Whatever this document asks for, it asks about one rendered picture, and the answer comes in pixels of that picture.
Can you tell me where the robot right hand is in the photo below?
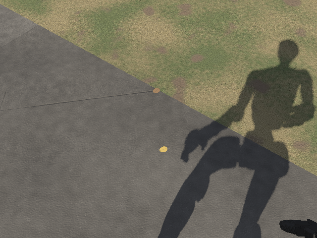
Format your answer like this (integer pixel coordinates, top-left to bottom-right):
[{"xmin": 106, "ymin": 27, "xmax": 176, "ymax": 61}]
[{"xmin": 279, "ymin": 219, "xmax": 317, "ymax": 238}]

